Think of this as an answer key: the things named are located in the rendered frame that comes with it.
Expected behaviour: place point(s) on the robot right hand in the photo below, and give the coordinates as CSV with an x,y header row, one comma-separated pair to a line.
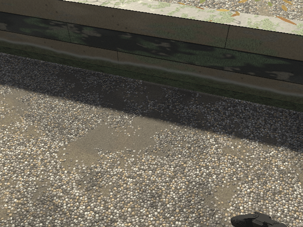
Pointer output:
x,y
255,220

